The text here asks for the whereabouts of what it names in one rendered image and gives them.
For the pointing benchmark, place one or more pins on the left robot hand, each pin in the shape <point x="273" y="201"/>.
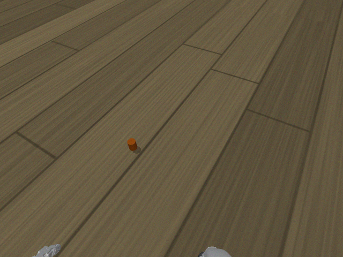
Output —
<point x="48" y="251"/>

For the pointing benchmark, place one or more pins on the tin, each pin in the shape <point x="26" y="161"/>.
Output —
<point x="132" y="144"/>

